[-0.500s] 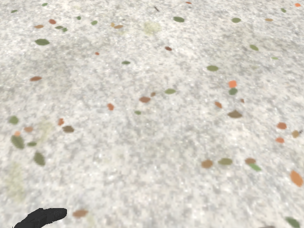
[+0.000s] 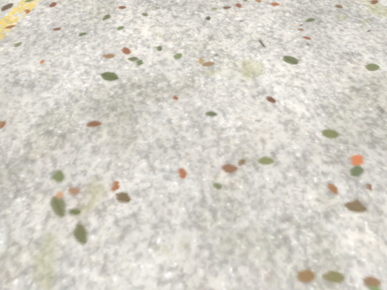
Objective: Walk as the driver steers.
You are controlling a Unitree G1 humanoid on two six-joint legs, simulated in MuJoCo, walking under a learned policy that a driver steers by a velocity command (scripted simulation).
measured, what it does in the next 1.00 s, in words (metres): walks ahead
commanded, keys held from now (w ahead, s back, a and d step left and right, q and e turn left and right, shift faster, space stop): no key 0.44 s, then w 0.56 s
